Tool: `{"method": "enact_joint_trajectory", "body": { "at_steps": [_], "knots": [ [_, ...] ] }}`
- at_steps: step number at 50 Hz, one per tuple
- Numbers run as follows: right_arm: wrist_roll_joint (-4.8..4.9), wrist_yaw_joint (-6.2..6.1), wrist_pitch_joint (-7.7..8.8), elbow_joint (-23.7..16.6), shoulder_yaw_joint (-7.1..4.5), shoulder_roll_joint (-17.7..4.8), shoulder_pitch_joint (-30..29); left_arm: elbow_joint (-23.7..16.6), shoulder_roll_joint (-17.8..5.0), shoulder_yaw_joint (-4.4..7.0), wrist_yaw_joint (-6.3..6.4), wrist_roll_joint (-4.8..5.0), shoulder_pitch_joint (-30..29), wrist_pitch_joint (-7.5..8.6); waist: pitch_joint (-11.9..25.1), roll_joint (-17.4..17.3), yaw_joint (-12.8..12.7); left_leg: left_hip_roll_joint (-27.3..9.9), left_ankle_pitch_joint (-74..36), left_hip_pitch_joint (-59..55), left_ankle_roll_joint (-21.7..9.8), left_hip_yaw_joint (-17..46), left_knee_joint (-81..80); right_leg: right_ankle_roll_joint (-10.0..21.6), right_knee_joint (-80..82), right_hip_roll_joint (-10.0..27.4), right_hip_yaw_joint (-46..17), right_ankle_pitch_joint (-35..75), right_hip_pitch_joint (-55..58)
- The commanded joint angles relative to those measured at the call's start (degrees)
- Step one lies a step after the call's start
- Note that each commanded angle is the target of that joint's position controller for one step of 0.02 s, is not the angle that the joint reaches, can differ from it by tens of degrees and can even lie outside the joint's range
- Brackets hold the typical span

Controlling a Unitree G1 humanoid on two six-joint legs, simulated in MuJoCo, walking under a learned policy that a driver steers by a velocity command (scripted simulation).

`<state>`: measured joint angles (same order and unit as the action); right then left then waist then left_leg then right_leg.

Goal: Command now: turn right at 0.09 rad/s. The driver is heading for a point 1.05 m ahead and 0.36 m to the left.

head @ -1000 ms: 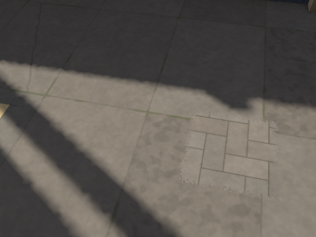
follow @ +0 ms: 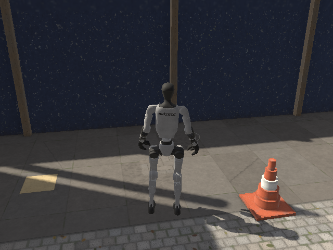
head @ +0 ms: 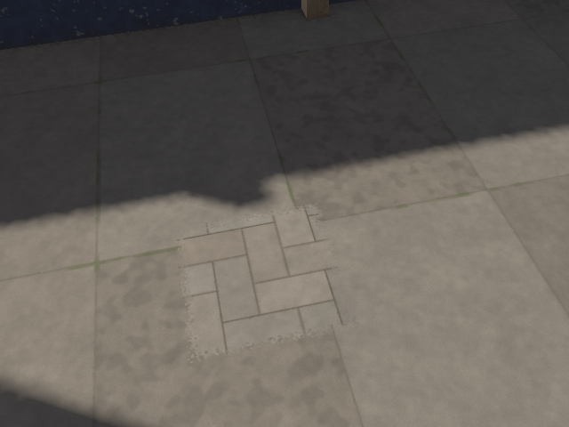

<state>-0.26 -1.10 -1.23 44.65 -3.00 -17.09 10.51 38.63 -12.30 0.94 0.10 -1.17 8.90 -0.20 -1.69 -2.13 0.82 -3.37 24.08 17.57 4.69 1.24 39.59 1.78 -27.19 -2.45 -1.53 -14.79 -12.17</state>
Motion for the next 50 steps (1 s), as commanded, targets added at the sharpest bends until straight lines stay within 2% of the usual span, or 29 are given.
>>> {"method": "enact_joint_trajectory", "body": {
  "at_steps": [1, 2, 3, 4, 5, 6, 7, 8, 9, 10, 11, 12, 13, 15, 17, 21, 31, 40, 50],
  "knots": [
    [0.15, 0.00, 0.87, -2.27, -0.49, -2.90, 0.41, -2.51, -7.81, 2.07, 0.22, 0.49, -3.32, 0.65, 4.35, 9.11, 0.53, -0.06, -7.84, -3.67, 0.23, -0.42, -8.34, 7.65, 5.31, 11.87, -9.81, 22.05, 2.37],
    [-0.33, 0.04, 1.01, -2.03, -0.31, -3.07, 0.67, -1.68, -7.49, 1.99, 0.10, 0.74, -2.33, 0.61, 4.28, 7.79, 0.87, -0.12, -16.52, -7.10, -0.26, -0.11, -14.21, 6.02, 5.18, 10.69, -9.30, 17.78, 1.41],
    [-0.84, -0.06, 1.06, -2.12, -0.45, -4.69, 0.50, -0.84, -7.13, 1.96, 0.00, 0.38, -0.39, 0.80, 4.52, 5.63, -0.08, -1.55, -24.24, -9.95, -0.92, 1.79, -15.51, 3.84, 5.01, 8.95, -8.80, 11.07, 0.47],
    [-0.60, -0.25, 1.00, -2.13, -1.00, -7.72, 0.52, -0.42, -7.58, 2.11, -0.25, -0.23, 1.19, 0.92, 3.23, 1.74, -1.92, -2.68, -26.49, -10.00, -2.36, 2.23, -14.45, 2.27, 5.31, 6.66, -7.55, 4.84, -1.05],
    [0.09, -0.16, 1.01, -1.08, -1.46, -8.44, -0.08, -0.33, -7.66, 2.17, -0.20, -0.20, 1.25, 0.80, 1.93, -1.42, -2.40, -1.56, -19.94, -6.72, -4.01, 1.52, -13.32, 0.92, 5.76, 4.68, -5.41, 2.57, -0.34],
    [0.08, 0.02, 1.21, -1.07, -1.01, -6.15, -0.25, -0.01, -8.29, 2.20, -0.01, -0.09, -0.87, 0.69, 1.05, 0.07, -0.66, -1.05, -17.16, -5.38, -4.32, 1.57, -14.52, 0.21, 4.40, 4.31, -4.72, 1.98, 0.40],
    [-0.35, -0.08, 1.43, -0.44, -0.72, -5.27, -0.31, -0.03, -7.76, 2.25, 0.25, 0.20, -1.65, 0.59, 1.38, -0.21, -0.76, -1.09, -17.05, -5.27, -4.01, 1.82, -15.30, 0.19, 3.70, 4.28, -4.23, 2.91, 0.74],
    [-0.42, -0.22, 1.63, 0.10, -0.54, -4.81, 0.11, 0.42, -7.56, 2.29, 0.57, 0.39, -1.13, 0.21, 2.44, -0.52, -0.83, -0.15, -13.16, -5.55, -3.93, 0.93, -15.24, 0.51, 3.67, 3.90, -3.94, -0.82, 1.17],
    [-0.08, -0.41, 1.82, 0.63, -0.53, -4.55, 0.77, 0.63, -8.26, 2.61, 0.85, 0.61, -0.68, -0.23, 2.10, 0.26, -0.79, 1.06, -5.67, -4.69, -4.31, -0.27, -14.16, 1.15, 3.57, 3.22, -3.72, -8.47, 0.32],
    [0.19, -0.54, 2.06, 0.94, -0.59, -4.72, 1.68, 0.81, -8.70, 2.88, 0.97, 0.92, -0.06, -0.53, 0.73, 1.36, -0.83, 1.77, 2.60, -2.51, -5.01, -0.80, -13.13, 2.23, 3.69, 3.27, -4.42, -17.01, -1.42],
    [0.16, -0.72, 2.38, 0.57, -0.29, -4.04, 0.68, 0.58, -8.17, 2.71, 1.09, 0.96, -0.74, -0.52, -2.39, 2.26, -0.93, 1.86, 3.67, -0.05, -5.41, -0.67, -12.71, 2.96, 4.44, 4.01, -5.67, -18.96, -3.85],
    [0.00, -0.89, 2.81, 0.14, 0.01, -3.34, -0.11, 0.49, -7.47, 2.46, 1.17, 0.89, -1.13, -0.23, -3.79, 2.98, -0.87, 1.94, 0.89, 0.55, -5.48, -0.71, -12.08, 3.23, 4.65, 4.47, -6.33, -16.91, -5.22],
    [-0.22, -0.94, 3.27, 0.10, 0.17, -3.05, -0.05, 0.63, -6.81, 2.24, 1.17, 0.69, -1.19, 0.20, -3.62, 3.25, -0.61, 1.82, -3.93, -0.30, -5.32, -0.60, -11.52, 2.95, 3.85, 4.44, -6.13, -11.96, -5.55],
    [-0.42, -0.73, 3.92, 0.66, 0.04, -4.07, 1.16, 1.26, -6.05, 2.08, 1.07, 0.33, -0.20, 0.93, -0.02, 1.20, -0.48, 0.65, -15.27, -3.55, -5.22, 0.85, -11.44, 0.94, -0.41, 2.79, -3.09, 1.73, -3.51],
    [0.00, -0.38, 4.12, 1.21, 0.32, -4.00, 1.50, 2.28, -6.41, 2.22, 1.10, 0.57, 1.53, 1.02, 3.11, -0.10, -0.95, -0.01, -21.30, -4.68, -5.76, 1.65, -11.23, -0.74, -2.59, 2.40, -1.90, 10.78, 0.42],
    [0.29, 0.02, 3.65, 2.72, 0.68, -4.03, 2.02, 4.27, -7.28, 2.44, 1.40, 0.97, 2.92, 0.16, 3.74, 1.78, -0.67, 0.35, -26.04, -6.41, -5.60, 1.01, -10.88, -0.94, -2.27, 3.22, -2.54, 17.37, 2.95],
    [0.28, 0.04, 2.47, 6.97, 0.99, -3.17, 0.45, 10.10, -7.55, 2.75, 2.44, 1.06, 4.13, -0.86, 1.75, 1.93, -0.60, 0.88, -25.92, -8.24, -5.54, 0.56, -13.62, -2.13, 0.81, 3.65, -2.18, 16.54, 4.26],
    [0.17, -0.19, 2.15, 10.48, 1.05, -3.14, -0.32, 15.10, -7.44, 2.69, 2.83, 1.04, 4.18, -0.77, 0.59, 1.69, -0.62, 1.27, -22.25, -7.89, -5.72, 0.49, -15.58, -2.68, 2.64, 3.63, -1.53, 13.09, 4.08],
    [0.13, -0.61, 1.92, 13.32, 1.40, -2.82, 0.82, 19.40, -6.65, 2.12, 2.85, 1.02, 5.05, -0.42, -0.64, 1.83, -0.66, 1.63, -17.52, -6.57, -6.00, 0.73, -17.17, -3.11, 3.67, 3.47, -0.89, 9.47, 2.89]
  ]
}}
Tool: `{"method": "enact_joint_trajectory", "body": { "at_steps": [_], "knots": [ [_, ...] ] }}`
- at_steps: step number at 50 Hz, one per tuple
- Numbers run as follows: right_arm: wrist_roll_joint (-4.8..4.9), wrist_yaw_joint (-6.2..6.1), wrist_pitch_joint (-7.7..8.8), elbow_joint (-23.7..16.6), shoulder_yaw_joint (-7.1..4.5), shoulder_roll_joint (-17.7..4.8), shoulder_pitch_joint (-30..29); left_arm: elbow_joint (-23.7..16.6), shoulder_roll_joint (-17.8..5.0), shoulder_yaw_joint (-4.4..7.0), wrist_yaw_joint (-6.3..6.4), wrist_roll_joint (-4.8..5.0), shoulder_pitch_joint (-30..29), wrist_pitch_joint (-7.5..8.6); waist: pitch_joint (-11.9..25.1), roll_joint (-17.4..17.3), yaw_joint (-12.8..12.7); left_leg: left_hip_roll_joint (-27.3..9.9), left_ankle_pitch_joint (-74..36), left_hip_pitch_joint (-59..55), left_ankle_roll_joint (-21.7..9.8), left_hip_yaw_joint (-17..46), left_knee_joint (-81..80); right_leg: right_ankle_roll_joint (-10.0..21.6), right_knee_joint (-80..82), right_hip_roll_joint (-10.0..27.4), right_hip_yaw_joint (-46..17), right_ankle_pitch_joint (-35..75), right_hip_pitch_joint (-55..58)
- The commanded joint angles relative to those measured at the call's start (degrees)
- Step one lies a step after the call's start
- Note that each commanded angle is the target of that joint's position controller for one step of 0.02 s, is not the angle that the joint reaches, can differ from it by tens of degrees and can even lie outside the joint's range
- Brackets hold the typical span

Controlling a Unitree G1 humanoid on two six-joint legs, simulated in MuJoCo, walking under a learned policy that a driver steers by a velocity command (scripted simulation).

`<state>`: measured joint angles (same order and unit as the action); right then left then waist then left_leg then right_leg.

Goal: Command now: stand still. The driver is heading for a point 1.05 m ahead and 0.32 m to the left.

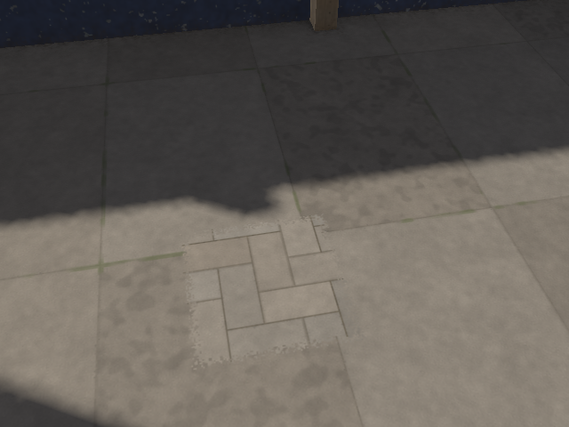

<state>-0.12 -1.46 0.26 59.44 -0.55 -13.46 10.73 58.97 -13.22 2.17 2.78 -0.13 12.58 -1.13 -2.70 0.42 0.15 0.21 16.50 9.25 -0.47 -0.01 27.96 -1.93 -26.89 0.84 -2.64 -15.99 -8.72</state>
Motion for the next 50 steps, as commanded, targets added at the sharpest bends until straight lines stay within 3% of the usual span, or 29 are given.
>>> {"method": "enact_joint_trajectory", "body": {
  "at_steps": [1, 29, 31, 33, 35, 36, 38, 39, 40, 41, 42, 43, 44, 45, 47, 48, 50],
  "knots": [
    [0.00, -0.28, 0.41, -1.26, -1.02, -6.38, 0.77, -0.57, -5.62, 0.82, 0.18, -0.01, 1.52, 0.55, 0.24, -0.71, 0.01, -1.93, -9.50, 1.90, -0.87, 2.01, -5.68, 0.58, 3.44, 0.17, 0.27, 10.33, -0.69],
    [0.17, -0.71, 0.12, 1.43, -0.49, -3.81, 6.30, 4.50, -2.91, -0.64, 0.28, 0.13, 6.45, 1.33, -0.78, -0.39, 0.03, -1.24, -6.61, 3.41, -1.29, 1.93, -6.33, 0.63, 3.95, 0.06, 1.00, 7.41, -3.71],
    [0.49, -1.00, -0.16, 2.07, -0.74, -4.21, 7.62, 5.19, -2.04, -0.77, 0.43, 0.41, 7.89, 1.22, -0.07, -1.71, 0.12, -0.56, 9.49, 3.78, -2.23, 2.06, -7.45, 1.16, 1.69, -2.23, 3.56, -4.69, -4.37],
    [1.21, -1.25, -0.11, 1.51, -1.68, -6.88, 8.34, 4.00, -2.49, -0.56, 0.53, 0.57, 6.78, 1.67, -3.69, -4.83, 0.70, -4.23, 27.62, 7.10, -5.44, 7.70, -10.67, 2.60, -3.79, -3.58, 5.20, -16.17, -10.39],
    [1.63, -1.05, 0.83, 1.48, -2.87, -9.82, 11.10, 2.43, -0.31, -1.05, -0.18, 0.62, 5.23, 3.33, -5.10, -10.84, 1.65, -13.66, 34.60, 6.38, -10.59, 20.61, -16.85, 3.23, -14.12, -2.56, 6.24, -11.26, -15.37],
    [1.66, -1.01, 1.29, 1.25, -3.23, -10.22, 11.25, 1.93, -0.41, -1.00, -0.73, 0.84, 4.62, 4.20, -6.00, -11.08, 1.62, -17.20, 33.69, 8.36, -12.85, 25.56, -19.05, 4.01, -18.34, -0.58, 4.60, -9.68, -15.61],
    [1.62, -0.70, 1.95, -0.57, -3.15, -9.33, 7.44, 1.57, -0.19, -0.84, -1.60, 1.59, 5.57, 5.41, -7.00, -9.79, -0.81, -17.66, 28.91, 10.41, -12.46, 24.47, -18.87, 6.12, -16.14, 1.36, 3.47, -12.83, -14.17],
    [2.37, -0.50, 1.98, -1.88, -3.10, -9.09, 3.82, 2.44, 0.23, -0.81, -1.84, 1.76, 8.61, 5.88, -6.92, -9.05, -3.27, -15.23, 25.58, 13.80, -10.43, 19.80, -16.99, 7.34, -7.22, 1.29, 4.21, -10.46, -7.30],
    [2.81, -0.26, 1.88, -2.97, -3.07, -8.73, 1.24, 4.60, 0.04, -0.40, -1.87, 1.49, 12.85, 6.12, -6.59, -6.91, -5.27, -10.88, 21.10, 17.91, -8.34, 13.71, -12.86, 7.23, 0.47, -1.10, 6.22, -4.66, 1.62],
    [2.60, -0.10, 2.03, -3.52, -2.73, -7.15, 0.72, 6.40, -1.44, 0.31, -1.88, 0.93, 17.02, 6.05, -4.91, -2.44, -6.14, -6.56, 15.11, 20.70, -6.30, 8.35, -4.28, 6.57, 3.26, -0.54, 3.25, -1.94, 7.96],
    [1.59, 0.52, 2.69, -4.23, -1.51, -2.81, 0.37, 7.43, -5.29, 1.39, -1.64, 0.88, 24.28, 6.00, -0.25, 10.21, -7.81, -1.01, 9.89, 26.14, -2.89, -0.16, 15.75, 8.82, 10.69, 10.39, -12.77, -8.40, 15.22],
    [2.00, 0.38, 3.82, -6.53, -1.53, -2.06, -0.08, 7.16, -11.58, 2.41, -2.58, 0.67, 28.17, 6.77, -0.83, 19.15, -7.90, 2.86, 15.74, 36.74, -2.61, -0.64, 28.56, 16.38, 19.08, 21.04, -35.18, -18.75, 16.46],
    [2.96, 0.50, 4.61, -6.74, -1.87, -3.89, -0.94, 6.09, -8.30, 1.34, -2.75, 0.11, 23.53, 7.77, -5.03, 10.97, -5.30, -1.14, 13.54, 40.44, -3.63, 4.03, 38.08, 18.08, 19.87, 22.79, -37.75, -22.17, 12.51],
    [3.32, 1.05, 5.26, -6.47, -1.89, -4.15, -0.21, 4.50, -5.47, 0.59, -2.85, 0.44, 19.35, 8.34, -7.13, 6.54, -3.45, -3.42, 6.93, 43.28, -4.52, 5.23, 40.77, 16.37, 19.56, 20.58, -31.55, -19.71, 12.05],
    [1.88, 1.49, 6.15, -5.76, -2.73, -5.77, -0.26, 2.78, -4.22, -0.03, -3.42, 0.78, 15.16, 8.25, -5.90, 3.79, -1.93, -6.05, -1.97, 42.25, -4.52, 3.70, 37.28, 12.37, 19.69, 15.58, -19.44, -4.95, 12.67],
    [1.51, 1.87, 6.26, -5.94, -3.06, -6.07, -1.36, 2.76, -2.46, -0.57, -3.38, 0.51, 15.85, 7.80, -4.93, 4.14, -2.20, -6.78, -4.57, 40.17, -4.03, 2.68, 34.82, 10.97, 19.66, 13.42, -14.31, 2.95, 12.64],
    [1.40, 2.60, 5.87, -6.34, -2.77, -3.80, -3.02, 3.24, -2.04, -0.88, -2.81, 0.04, 19.05, 7.05, -3.35, 5.19, -2.89, -6.40, -7.70, 38.26, -2.51, 0.03, 31.21, 10.71, 19.19, 11.14, -8.24, 14.40, 12.97]
  ]
}}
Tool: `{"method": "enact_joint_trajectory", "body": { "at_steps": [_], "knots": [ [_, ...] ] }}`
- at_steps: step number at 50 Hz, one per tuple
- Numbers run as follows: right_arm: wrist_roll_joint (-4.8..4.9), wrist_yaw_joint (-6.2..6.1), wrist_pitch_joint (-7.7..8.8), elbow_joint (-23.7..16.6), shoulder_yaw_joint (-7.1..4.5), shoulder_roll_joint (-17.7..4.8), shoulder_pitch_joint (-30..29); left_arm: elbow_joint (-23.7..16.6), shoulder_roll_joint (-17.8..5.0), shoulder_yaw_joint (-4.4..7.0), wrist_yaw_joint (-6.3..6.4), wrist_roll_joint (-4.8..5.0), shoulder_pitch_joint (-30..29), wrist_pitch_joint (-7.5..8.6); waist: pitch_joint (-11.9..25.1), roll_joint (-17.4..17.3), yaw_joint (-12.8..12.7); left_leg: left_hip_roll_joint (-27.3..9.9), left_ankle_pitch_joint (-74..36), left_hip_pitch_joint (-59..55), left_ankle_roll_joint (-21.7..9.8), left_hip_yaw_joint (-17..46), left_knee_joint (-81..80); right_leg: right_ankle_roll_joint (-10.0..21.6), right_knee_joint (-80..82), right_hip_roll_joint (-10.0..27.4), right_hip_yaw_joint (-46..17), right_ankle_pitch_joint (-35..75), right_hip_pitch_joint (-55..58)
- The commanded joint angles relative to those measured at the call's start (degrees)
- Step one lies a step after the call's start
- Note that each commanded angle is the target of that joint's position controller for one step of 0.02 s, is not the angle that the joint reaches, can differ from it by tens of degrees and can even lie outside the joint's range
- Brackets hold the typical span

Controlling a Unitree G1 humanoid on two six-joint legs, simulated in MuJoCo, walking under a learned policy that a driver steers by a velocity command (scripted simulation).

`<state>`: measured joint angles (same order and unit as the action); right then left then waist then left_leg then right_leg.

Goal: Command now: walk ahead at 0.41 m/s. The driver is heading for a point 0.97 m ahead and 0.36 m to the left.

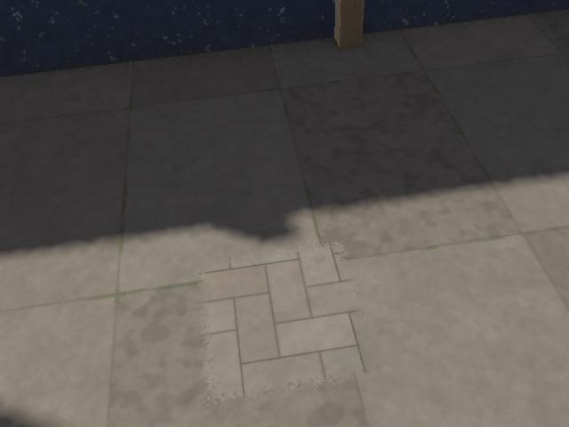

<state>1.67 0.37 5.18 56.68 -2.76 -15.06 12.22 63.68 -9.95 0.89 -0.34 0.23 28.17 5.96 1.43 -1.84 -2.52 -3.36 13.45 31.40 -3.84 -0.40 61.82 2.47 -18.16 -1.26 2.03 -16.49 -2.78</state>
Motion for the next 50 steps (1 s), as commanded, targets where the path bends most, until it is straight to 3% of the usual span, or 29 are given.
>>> {"method": "enact_joint_trajectory", "body": {
  "at_steps": [1, 4, 9, 11, 12, 13, 14, 15, 16, 17, 18, 19, 20, 21, 23, 26, 29, 32, 34, 36, 37, 38, 39, 40, 41, 43, 45, 47, 50],
  "knots": [
    [-0.40, 0.93, 0.70, -4.50, -0.23, -1.23, -6.70, -1.64, -6.00, 0.45, 0.71, -0.46, 4.04, -0.35, -7.72, 7.09, -0.56, -2.57, -6.00, 15.83, 1.61, -0.39, -5.72, 6.63, 10.68, 12.82, -11.19, 17.71, 6.36],
    [-0.23, 1.17, 0.57, -8.25, 0.94, 0.73, -15.62, -2.80, -8.52, 0.75, 1.64, -0.58, 3.86, -0.83, -9.50, 6.50, -2.00, -0.51, -11.42, 10.31, 2.92, -2.58, -19.23, 6.88, 12.67, 11.67, -7.80, 18.42, 0.94],
    [0.34, 2.22, 0.71, -11.50, 1.04, -1.53, -21.14, -2.31, -10.24, 1.84, 1.94, 0.73, 5.10, -0.83, -11.28, 7.88, -1.10, 0.72, -13.58, 5.46, 0.77, -2.22, -29.24, 6.84, 12.64, 15.01, -6.13, 21.79, 4.42],
    [0.19, 2.54, 1.07, -11.58, 0.17, -3.62, -18.51, -2.74, -11.22, 2.44, 1.95, 0.60, 3.41, -1.24, -8.25, 8.53, 1.80, 2.23, -11.45, 0.13, -1.17, -2.57, -30.89, 5.59, 7.49, 16.03, -4.86, 35.34, 8.18],
    [0.16, 2.42, 1.11, -10.67, -0.69, -5.24, -14.26, -3.07, -11.97, 2.80, 1.93, 0.28, 2.46, -1.63, -4.52, 9.80, 4.34, 4.06, -10.16, -6.21, -2.23, -3.72, -30.26, 4.92, 1.98, 15.99, -4.05, 46.75, 9.10],
    [0.38, 2.05, 0.96, -7.92, -2.10, -7.42, -5.04, -3.53, -11.78, 2.81, 1.88, -0.16, 1.31, -2.18, 1.13, 9.98, 8.92, 5.99, -9.77, -17.38, -3.73, -4.76, -30.21, 3.72, -8.35, 14.16, -2.36, 54.46, 7.51],
    [0.45, 1.46, 0.55, -5.09, -3.34, -9.89, 5.20, -4.65, -11.32, 2.45, 1.70, -0.60, 0.11, -2.31, 7.27, 9.00, 13.38, 2.30, -9.39, -33.48, -5.86, -0.53, -29.30, 1.94, -21.82, 11.94, -1.55, 48.40, -2.10],
    [-1.38, 0.96, 0.07, -3.41, -4.61, -15.11, 13.79, -5.80, -4.41, 0.71, 0.94, -0.78, 5.94, -1.52, 17.34, -4.75, 11.34, -13.39, 3.00, -55.60, -14.16, 25.06, -32.55, -1.57, -45.43, 2.76, -0.09, 20.86, -24.02],
    [-1.38, 1.24, -0.09, -2.90, -3.53, -12.52, 13.20, -4.94, -2.29, -0.02, 0.42, 0.32, 6.24, 0.34, 22.45, -11.82, 10.30, -19.72, 9.38, -56.99, -17.51, 46.21, -45.30, -1.67, -58.88, -2.57, -8.18, -13.93, -31.90],
    [-0.90, 1.46, 0.33, -3.48, -2.37, -8.88, 7.00, -6.92, -7.15, 1.41, 0.19, 2.08, 0.87, 1.62, 12.03, -9.17, 8.96, -17.36, 10.68, -48.42, -14.26, 40.02, -47.26, -0.21, -63.58, 1.17, -10.08, -12.10, -37.67],
    [-0.83, 1.55, 0.67, -4.76, -1.59, -6.12, 1.51, -8.41, -9.12, 1.84, 0.41, 2.83, -4.27, 2.18, 5.10, -4.31, 7.17, -15.50, 5.55, -38.27, -12.10, 30.13, -48.01, 0.81, -62.45, 4.38, -8.08, -7.16, -37.64],
    [-1.35, 1.97, 1.16, -5.22, -1.09, -4.53, -2.47, -8.88, -9.03, 2.23, 1.02, 2.41, -6.54, 2.09, 1.22, 0.27, 4.83, -13.25, -1.15, -28.92, -10.63, 23.01, -49.70, 0.98, -58.53, 7.04, -6.96, -2.45, -34.78],
    [-1.87, 2.26, 1.63, -5.19, -0.55, -2.71, -4.32, -8.69, -8.76, 2.85, 1.52, 1.56, -6.19, 1.30, 0.05, -0.14, 2.60, -10.56, -5.07, -23.28, -9.27, 17.44, -51.18, 1.20, -55.01, 9.07, -7.09, 0.21, -30.79],
    [-2.17, 2.42, 1.71, -4.76, -0.31, -2.14, -4.79, -8.40, -7.35, 2.85, 1.75, 1.31, -4.71, 0.36, -0.93, -1.45, 1.24, -9.34, -10.44, -19.47, -9.18, 14.13, -52.30, 0.93, -53.36, 9.47, -6.89, 0.89, -27.61],
    [-2.32, 2.18, 2.05, -3.18, -0.13, -2.57, -2.74, -8.43, -5.99, 2.99, 2.14, 0.88, -3.67, -0.83, -2.28, -1.48, -0.13, -8.40, -27.75, -15.52, -10.14, 8.69, -52.43, -0.23, -50.03, 9.06, -5.49, 0.41, -25.42],
    [-2.87, 0.72, 1.73, -1.86, -0.17, -4.92, -0.93, -11.24, -6.59, 3.31, 2.32, -0.19, -9.57, -1.20, -2.79, -1.52, -0.28, -7.11, -41.63, -15.64, -10.03, 3.23, -51.35, -2.46, -39.21, 8.40, -4.01, 7.20, -28.34],
    [-2.48, -0.41, 0.71, -1.19, -0.05, -6.05, 1.27, -13.05, -5.04, 2.45, 1.71, -0.34, -16.85, -1.18, -1.22, -1.70, 2.19, -4.63, -41.02, -17.00, -7.76, -0.36, -50.06, -2.68, -23.90, 6.30, -2.07, 17.37, -24.11],
    [-1.97, -0.80, -0.21, 0.36, -0.14, -7.05, 3.92, -13.88, -6.37, 2.42, 1.24, 0.00, -20.69, -1.62, -0.10, -1.79, 3.75, -6.39, -37.24, -21.61, -7.69, 1.18, -48.38, -2.70, -17.26, 4.84, -2.68, 19.99, -21.90],
    [-1.37, -0.88, -0.90, 1.08, -0.18, -6.77, 4.22, -14.69, -7.80, 2.71, 1.07, -0.35, -22.62, -1.61, -0.63, -1.89, 3.86, -7.54, -36.03, -24.25, -7.35, 3.55, -45.19, -1.76, -14.33, 4.22, -3.31, 16.45, -21.59],
    [-0.48, -1.00, -1.68, 1.01, -0.25, -6.55, 3.09, -13.95, -9.48, 3.48, 1.21, -0.94, -19.88, -1.14, -0.06, -0.83, 1.44, -6.32, -32.01, -25.83, -5.52, 5.86, -39.35, -0.37, -6.59, 3.14, -2.95, 18.83, -16.84],
    [-0.82, -1.06, -1.72, 0.62, -0.32, -6.54, 4.80, -13.18, -12.97, 4.53, 1.71, -1.40, -17.20, -0.80, 1.78, 1.60, 1.27, -3.06, -28.70, -24.23, -3.17, 5.61, -34.59, 0.83, -4.43, 5.28, -4.56, 34.62, -9.97],
    [-2.05, -0.95, -1.21, -0.59, 0.17, -4.65, 7.45, -13.28, -17.15, 5.38, 2.32, -1.84, -14.26, -0.92, 7.49, 7.00, 2.85, 1.16, -13.81, -15.81, -0.77, 4.01, -26.10, 4.59, -10.17, 13.18, -9.83, 55.37, 3.57],
    [-1.61, -1.17, -1.22, -0.41, 1.32, -0.67, 10.90, -12.79, -17.22, 5.72, 2.76, -1.27, -10.83, -2.16, 13.94, 16.07, 1.58, 6.83, 12.09, -4.11, 2.69, -0.04, -11.67, 13.82, -10.79, 23.19, -19.05, 61.20, 14.77],
    [-0.58, -1.28, -1.92, -1.35, 0.45, -4.20, 7.72, -13.49, -13.01, 4.51, 2.74, -0.91, -9.52, -2.78, 16.36, 14.82, -0.81, 7.39, 29.49, -0.39, 4.28, 2.12, 0.23, 16.31, -7.39, 26.35, -23.92, 55.20, 13.29],
    [0.20, -1.49, -2.93, -2.67, -0.87, -7.36, 4.99, -14.56, -12.53, 4.16, 2.85, -0.87, -12.56, -3.08, 13.37, 10.85, 0.06, 5.29, 27.66, 2.26, 4.62, 3.57, 6.78, 14.95, -4.80, 24.96, -21.65, 43.75, 8.36],
    [0.06, -2.50, -5.64, -3.33, -1.60, -6.09, 3.56, -16.57, -11.78, 3.85, 3.44, -0.59, -20.98, -3.49, 6.41, 6.93, 2.79, 1.47, 19.94, 2.02, 6.19, 3.53, 6.48, 11.65, 0.31, 21.08, -15.09, 22.45, -3.78],
    [-0.54, -3.04, -7.52, -4.12, -1.71, -3.91, 4.52, -16.26, -12.00, 3.98, 3.66, -1.41, -23.93, -4.18, 2.84, 9.56, 4.42, 1.33, 15.08, -3.76, 7.00, 0.66, 2.00, 10.31, 4.01, 17.81, -9.14, 11.91, -13.68],
    [-0.67, -2.96, -8.03, -5.08, -1.82, -3.18, 4.96, -16.00, -12.26, 4.18, 4.05, -1.65, -24.93, -4.51, 2.71, 10.71, 4.84, 1.30, 12.83, -7.16, 6.82, -0.95, -2.86, 10.64, 4.63, 17.21, -5.17, 12.43, -16.25],
    [-0.84, -2.06, -8.05, -7.30, -1.90, -3.58, 2.52, -15.78, -13.63, 4.63, 4.42, -0.93, -25.72, -4.58, 4.89, 10.33, 4.09, 0.24, 8.56, -10.63, 5.51, -1.37, -11.61, 10.74, 4.10, 19.11, -3.43, 14.31, -14.13]
  ]
}}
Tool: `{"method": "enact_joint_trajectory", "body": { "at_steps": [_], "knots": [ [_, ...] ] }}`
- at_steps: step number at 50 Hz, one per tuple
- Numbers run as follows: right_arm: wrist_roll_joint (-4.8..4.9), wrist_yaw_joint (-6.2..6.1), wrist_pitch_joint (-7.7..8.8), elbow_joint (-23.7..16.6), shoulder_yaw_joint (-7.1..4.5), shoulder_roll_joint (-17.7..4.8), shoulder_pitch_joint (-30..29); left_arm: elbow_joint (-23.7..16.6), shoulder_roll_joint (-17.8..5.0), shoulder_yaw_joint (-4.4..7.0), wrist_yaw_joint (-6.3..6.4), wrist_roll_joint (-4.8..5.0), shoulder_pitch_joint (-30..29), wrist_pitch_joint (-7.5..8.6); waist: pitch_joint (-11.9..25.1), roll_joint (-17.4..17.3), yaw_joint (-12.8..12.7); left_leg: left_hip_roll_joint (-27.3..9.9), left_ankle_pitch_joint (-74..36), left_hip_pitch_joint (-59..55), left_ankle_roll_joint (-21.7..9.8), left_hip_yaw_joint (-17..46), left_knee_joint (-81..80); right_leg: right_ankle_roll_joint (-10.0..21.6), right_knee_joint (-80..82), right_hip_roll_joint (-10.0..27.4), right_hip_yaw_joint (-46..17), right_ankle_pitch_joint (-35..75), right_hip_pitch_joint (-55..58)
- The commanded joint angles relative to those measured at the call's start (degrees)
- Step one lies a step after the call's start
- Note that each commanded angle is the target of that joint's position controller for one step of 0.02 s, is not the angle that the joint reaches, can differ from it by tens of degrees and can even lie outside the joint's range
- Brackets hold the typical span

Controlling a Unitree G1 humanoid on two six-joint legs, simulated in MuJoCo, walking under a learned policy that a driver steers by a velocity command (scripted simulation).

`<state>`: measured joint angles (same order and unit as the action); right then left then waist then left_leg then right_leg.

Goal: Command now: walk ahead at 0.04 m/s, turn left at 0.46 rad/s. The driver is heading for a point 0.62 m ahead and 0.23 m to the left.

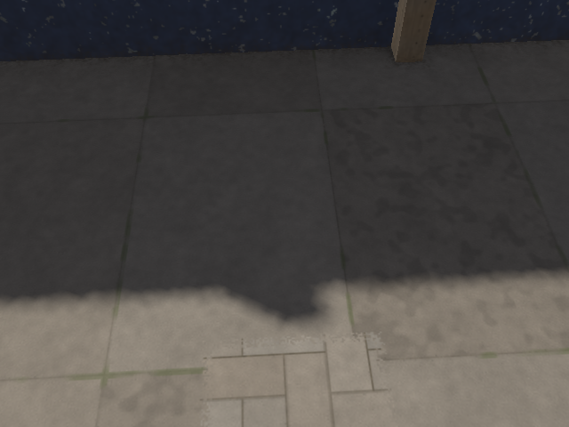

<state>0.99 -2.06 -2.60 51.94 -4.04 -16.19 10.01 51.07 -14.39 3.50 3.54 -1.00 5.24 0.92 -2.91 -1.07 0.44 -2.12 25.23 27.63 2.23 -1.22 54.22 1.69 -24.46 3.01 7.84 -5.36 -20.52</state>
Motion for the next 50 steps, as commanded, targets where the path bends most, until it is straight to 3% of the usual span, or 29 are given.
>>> {"method": "enact_joint_trajectory", "body": {
  "at_steps": [1, 3, 5, 6, 7, 8, 9, 10, 11, 12, 15, 21, 26, 29, 31, 32, 33, 34, 35, 36, 38, 41, 43, 47, 50],
  "knots": [
    [-0.21, 0.73, -0.33, -3.16, -0.82, -3.07, 4.36, -2.99, -9.72, 2.15, 0.58, 0.53, -2.69, 0.31, 9.79, 9.50, 1.02, -0.94, -3.82, -7.87, -1.06, -1.03, -6.08, 11.23, 10.04, 15.57, -9.07, 2.80, 4.66],
    [-0.32, 1.40, -0.47, -3.81, -1.33, -4.00, 5.13, -2.84, -10.54, 2.36, 0.53, 1.28, -3.27, -0.14, 9.91, 9.19, 1.86, -0.39, -6.34, -11.02, -2.61, -2.54, -12.07, 9.57, 8.25, 16.03, -7.86, 0.09, 5.33],
    [-0.74, 1.79, -0.71, -2.91, -2.21, -4.88, 8.60, -2.18, -9.58, 2.29, 0.30, 2.25, -2.80, -0.81, 9.27, 6.73, 3.41, 1.84, -11.24, -17.56, -5.69, -3.64, -21.73, 5.15, 2.30, 13.57, -4.49, -7.66, 2.33],
    [-0.89, 1.55, -0.77, -2.67, -3.01, -6.82, 10.41, -1.14, -7.19, 2.00, -0.31, 2.23, -0.35, -1.34, 6.56, -0.96, 3.50, -1.62, -11.44, -20.76, -9.11, 4.15, -30.26, 0.64, -7.20, 9.40, -0.15, -18.48, -4.67],
    [-0.47, 0.50, -0.76, -4.42, -3.95, -12.60, 11.00, -3.10, -3.49, 1.13, -1.10, 0.48, -0.48, -1.54, 3.60, -17.28, 1.45, -15.67, -11.89, -24.11, -16.55, 26.63, -36.21, -5.04, -26.19, 0.69, 3.82, -32.62, -20.28],
    [-2.25, 1.25, 1.19, -5.19, -4.06, -14.77, 12.54, -7.11, -5.65, 1.92, -1.21, 0.75, -9.53, -0.53, 3.73, -13.82, 5.15, -18.48, 8.95, -19.01, -22.76, 38.65, -44.04, -3.35, -32.96, -2.72, -8.33, -30.80, -25.70],
    [-2.58, 1.34, 3.22, -5.88, -3.76, -13.27, 9.21, -7.76, -8.32, 2.73, -1.34, 2.20, -11.09, 0.31, 0.91, -9.35, 3.55, -16.99, 19.11, -18.78, -20.04, 37.01, -47.39, -1.39, -34.24, -0.93, -11.69, -23.07, -28.04],
    [-1.46, 1.04, 4.50, -6.56, -3.40, -12.00, 5.41, -6.59, -9.97, 3.52, -1.25, 2.45, -8.50, 0.92, -0.33, -8.84, 0.94, -15.70, 17.39, -19.13, -16.48, 33.81, -47.54, -0.58, -33.03, -0.09, -12.16, -16.16, -28.60],
    [-0.46, 0.80, 5.00, -6.97, -2.76, -9.86, 3.88, -4.74, -10.34, 3.94, -1.01, 1.63, -6.26, 1.22, 0.43, -7.86, 0.21, -14.02, 13.39, -20.05, -14.01, 30.02, -46.61, -0.88, -31.98, 0.77, -12.36, -12.06, -27.16],
    [-0.03, 0.53, 5.17, -6.82, -2.45, -8.84, 4.10, -4.18, -9.73, 3.99, -1.08, 0.82, -5.45, 1.72, 1.27, -7.14, -0.03, -12.31, 10.34, -20.21, -12.88, 27.11, -46.27, -1.34, -30.80, 0.66, -12.21, -8.40, -25.26],
    [-0.26, 0.06, 5.84, -5.73, -1.90, -7.07, 9.14, -4.08, -6.95, 3.61, -2.11, 1.11, -6.38, 3.40, 3.07, -5.41, 0.93, -10.03, 0.42, -24.46, -12.67, 22.75, -46.09, -2.11, -25.21, -0.60, -11.63, -0.68, -23.54],
    [0.09, -0.20, 6.14, -5.48, -2.48, -8.88, 12.29, -5.69, -5.70, 2.79, -3.11, 1.77, -9.98, 4.85, 1.02, -7.65, 2.88, -8.43, -5.31, -23.03, -13.71, 21.14, -45.47, -4.65, -11.44, -2.32, -11.54, 3.27, -18.09],
    [0.62, 0.05, 5.57, -5.72, -3.04, -9.76, 13.47, -8.02, -6.35, 1.94, -4.20, 2.48, -13.22, 6.36, -0.18, -7.24, 4.68, -8.46, -6.11, -22.04, -14.40, 23.92, -42.09, -4.69, -3.45, -3.06, -11.37, -0.18, -12.58],
    [0.64, 0.33, 5.15, -6.84, -2.99, -9.42, 11.96, -7.97, -8.48, 2.33, -4.66, 2.83, -9.72, 7.41, 1.30, -9.11, 2.55, -8.20, -10.32, -20.71, -13.69, 26.96, -38.80, -3.27, -0.07, -3.83, -11.01, -2.30, -3.42],
    [0.51, 0.31, 4.92, -8.14, -2.19, -6.79, 10.26, -5.60, -10.59, 3.37, -4.32, 2.35, -0.85, 7.90, 4.98, -8.66, -1.91, -4.68, -14.29, -17.21, -11.25, 25.64, -31.48, -0.89, 3.57, -2.61, -10.55, -1.05, 9.96],
    [-0.20, 0.49, 5.13, -9.44, -1.15, -3.70, 8.88, -4.30, -13.15, 4.19, -3.82, 1.57, 7.82, 7.95, 11.34, -3.92, -5.92, -0.92, -12.96, -10.11, -8.92, 21.05, -17.88, 2.25, 2.47, 4.90, -17.30, -3.64, 23.76],
    [0.24, 0.50, 6.00, -12.08, -0.04, 0.36, 11.56, -3.19, -19.06, 5.45, -3.61, 0.39, 15.13, 7.25, 17.52, 13.87, -5.32, 7.49, 3.93, 8.50, -4.78, 12.04, 0.87, 9.51, 5.81, 18.08, -38.59, -11.48, 40.80],
    [1.64, 0.41, 6.57, -12.24, -0.69, -4.08, 14.69, -2.21, -16.44, 4.94, -4.16, 1.05, 15.11, 6.96, 16.07, 18.31, -3.78, 4.15, 9.18, 18.01, -4.29, 11.63, 12.17, 13.03, 9.36, 22.97, -50.96, -22.04, 40.17],
    [1.84, 0.52, 6.48, -11.33, -1.68, -8.34, 11.88, -3.86, -10.85, 3.44, -4.23, 1.38, 11.79, 6.80, 9.08, 11.59, -4.36, 0.80, 4.35, 20.57, -4.35, 12.28, 16.44, 11.19, 9.73, 20.29, -42.93, -22.41, 34.43],
    [1.37, 0.67, 6.14, -11.25, -1.86, -8.46, 9.33, -4.63, -8.24, 2.66, -4.16, 1.23, 8.95, 6.39, 5.27, 8.13, -3.92, -1.20, -0.65, 19.36, -4.14, 10.60, 16.48, 8.78, 10.32, 16.76, -33.88, -16.65, 28.82],
    [0.71, 1.24, 5.86, -12.22, -1.92, -6.53, 6.46, -4.66, -6.08, 1.72, -3.94, 0.60, 5.93, 5.78, 1.51, 7.42, -2.44, -3.80, -6.87, 16.49, -4.04, 9.77, 13.09, 6.88, 12.44, 12.86, -23.89, -5.21, 21.09],
    [0.86, 2.17, 5.30, -14.27, -1.19, -3.26, 4.96, -3.69, -7.36, 2.01, -3.84, 0.65, 6.90, 6.09, 1.14, 7.51, -1.90, -4.75, -10.73, 15.83, -3.37, 7.13, 10.59, 7.70, 14.39, 11.50, -15.54, 7.10, 18.02],
    [0.59, 2.46, 5.20, -16.04, -0.87, -2.71, 2.92, -3.38, -8.65, 2.30, -3.71, 0.80, 7.12, 6.14, 0.76, 6.25, -1.83, -4.83, -13.92, 16.92, -2.57, 6.42, 5.92, 8.55, 15.27, 11.81, -11.88, 12.62, 17.87],
    [0.43, 3.97, 5.67, -18.94, 0.06, -1.35, -3.89, -3.64, -10.18, 2.38, -3.25, 1.17, 7.44, 5.57, -0.58, 5.11, -3.71, -3.80, -25.54, 12.75, -3.19, 2.26, -8.49, 6.92, 15.77, 9.87, -3.62, 14.50, 17.10],
    [0.54, 5.12, 5.58, -21.33, 0.25, -1.23, -8.47, -2.97, -11.82, 2.64, -3.07, 1.95, 10.48, 4.82, -1.65, 4.38, -4.81, -2.44, -25.86, 10.86, -4.62, -0.60, -14.77, 6.10, 14.65, 11.37, -1.00, 17.49, 20.62]
  ]
}}
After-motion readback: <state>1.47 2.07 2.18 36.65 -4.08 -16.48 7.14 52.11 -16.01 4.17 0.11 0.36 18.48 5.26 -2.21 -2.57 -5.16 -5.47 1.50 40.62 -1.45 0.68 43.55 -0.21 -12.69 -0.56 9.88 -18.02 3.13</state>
